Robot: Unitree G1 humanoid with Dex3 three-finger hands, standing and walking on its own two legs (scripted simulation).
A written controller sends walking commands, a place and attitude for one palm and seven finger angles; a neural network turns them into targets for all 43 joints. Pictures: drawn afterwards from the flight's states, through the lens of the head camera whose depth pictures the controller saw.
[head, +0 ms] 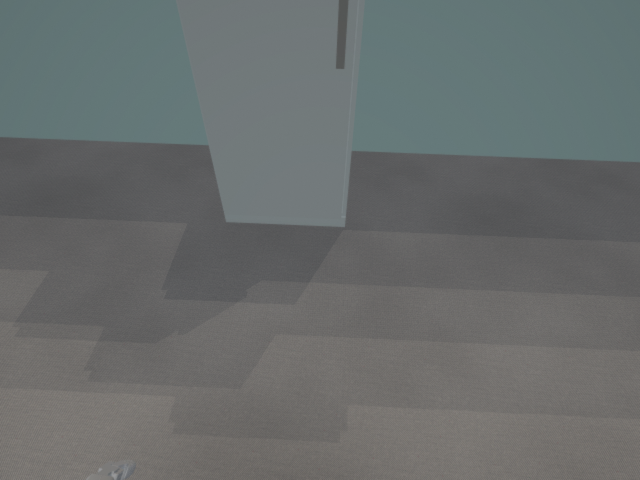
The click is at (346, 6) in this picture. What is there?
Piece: fridge door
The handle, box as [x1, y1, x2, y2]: [336, 0, 347, 68]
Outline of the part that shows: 347,0 339,0 336,68 343,68 344,65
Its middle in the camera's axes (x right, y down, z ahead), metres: +0.06 -0.68 +0.99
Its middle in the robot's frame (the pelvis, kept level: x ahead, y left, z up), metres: +1.22 +0.01 +0.22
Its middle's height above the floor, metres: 0.99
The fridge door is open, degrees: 0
